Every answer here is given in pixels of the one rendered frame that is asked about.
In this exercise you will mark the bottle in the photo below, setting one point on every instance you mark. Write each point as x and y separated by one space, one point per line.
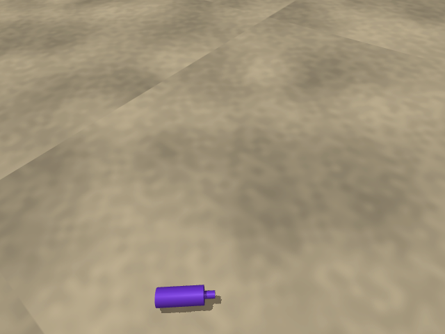
182 296

